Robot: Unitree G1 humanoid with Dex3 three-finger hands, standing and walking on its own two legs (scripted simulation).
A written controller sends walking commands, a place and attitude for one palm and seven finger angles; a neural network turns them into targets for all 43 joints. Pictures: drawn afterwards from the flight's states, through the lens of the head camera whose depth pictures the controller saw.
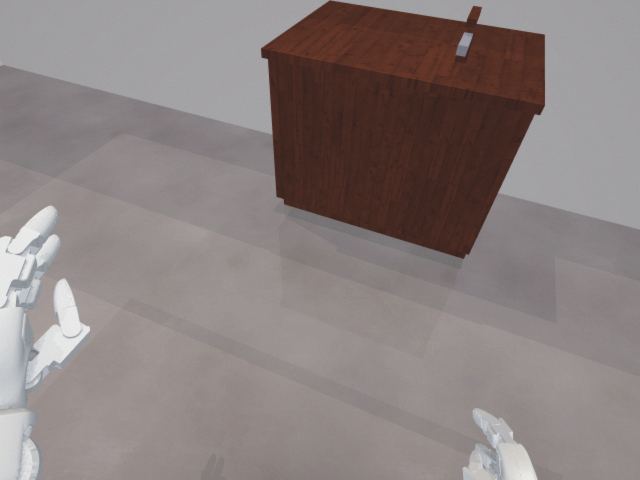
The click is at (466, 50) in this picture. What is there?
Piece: tap's lever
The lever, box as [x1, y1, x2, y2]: [456, 42, 468, 56]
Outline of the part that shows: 459,42 456,54 464,56 468,44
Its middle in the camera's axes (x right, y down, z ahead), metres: +0.41 -0.55 +1.12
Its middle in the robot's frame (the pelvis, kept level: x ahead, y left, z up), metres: +1.24 -0.34 +0.06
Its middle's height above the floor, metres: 0.84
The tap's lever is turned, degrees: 0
